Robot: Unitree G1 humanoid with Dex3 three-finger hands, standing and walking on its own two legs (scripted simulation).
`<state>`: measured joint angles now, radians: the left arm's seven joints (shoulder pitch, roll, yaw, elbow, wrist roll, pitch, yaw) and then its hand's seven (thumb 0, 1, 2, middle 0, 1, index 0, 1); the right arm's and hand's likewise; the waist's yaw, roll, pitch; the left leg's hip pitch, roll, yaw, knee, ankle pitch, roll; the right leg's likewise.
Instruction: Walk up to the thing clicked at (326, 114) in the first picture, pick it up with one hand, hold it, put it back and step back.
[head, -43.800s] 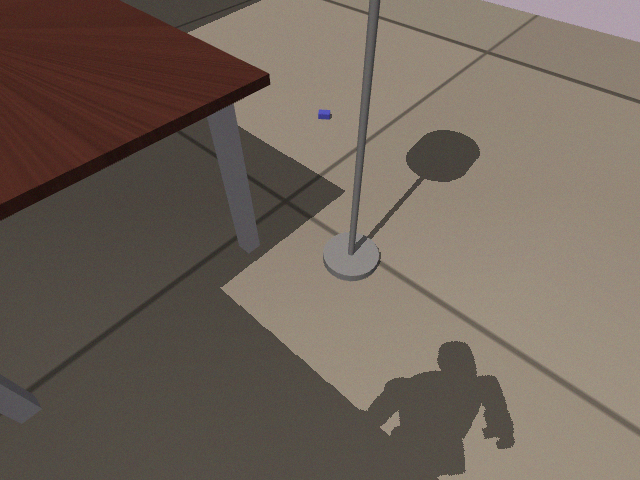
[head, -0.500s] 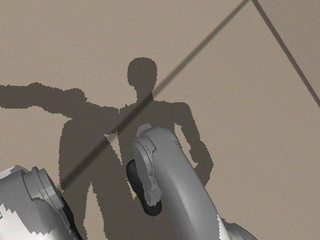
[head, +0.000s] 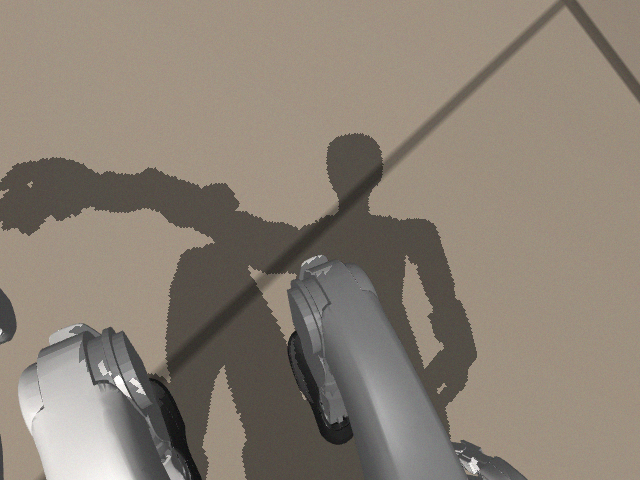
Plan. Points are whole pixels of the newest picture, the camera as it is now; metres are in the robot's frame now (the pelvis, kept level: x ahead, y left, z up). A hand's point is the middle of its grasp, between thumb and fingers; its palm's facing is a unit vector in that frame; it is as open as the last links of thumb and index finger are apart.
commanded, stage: lift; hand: left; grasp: from above
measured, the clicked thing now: out of the picture +0.46 +0.36 -0.21
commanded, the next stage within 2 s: hold in 1.60 s
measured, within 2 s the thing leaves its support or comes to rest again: neither
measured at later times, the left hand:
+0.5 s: hand out of the picture +0.39 +0.34 -0.01, palm faces -0.10 -0.39 -0.91, open 8.6 cm
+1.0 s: hand out of the picture +0.35 +0.29 +0.20, palm faces -0.14 -0.40 -0.90, open 8.8 cm
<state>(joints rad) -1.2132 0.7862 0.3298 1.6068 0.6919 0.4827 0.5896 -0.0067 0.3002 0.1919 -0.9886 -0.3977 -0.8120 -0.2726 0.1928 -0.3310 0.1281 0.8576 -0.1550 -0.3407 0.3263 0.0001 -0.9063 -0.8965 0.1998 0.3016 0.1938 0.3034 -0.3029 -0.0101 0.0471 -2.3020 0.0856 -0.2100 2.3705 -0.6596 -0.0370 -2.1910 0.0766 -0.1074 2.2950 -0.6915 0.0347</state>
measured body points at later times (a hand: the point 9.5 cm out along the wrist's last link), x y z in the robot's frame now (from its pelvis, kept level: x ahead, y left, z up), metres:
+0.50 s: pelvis +0.00 -0.01 +0.08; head +0.18 +0.03 +0.49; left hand +0.40 +0.36 +0.04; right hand +0.10 -0.27 -0.05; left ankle +0.08 +0.15 -0.31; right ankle +0.10 -0.12 -0.31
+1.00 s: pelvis +0.03 -0.02 +0.27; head +0.13 +0.01 +0.71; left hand +0.35 +0.31 +0.25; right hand +0.17 -0.27 +0.15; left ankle +0.08 +0.15 -0.31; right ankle +0.10 -0.12 -0.31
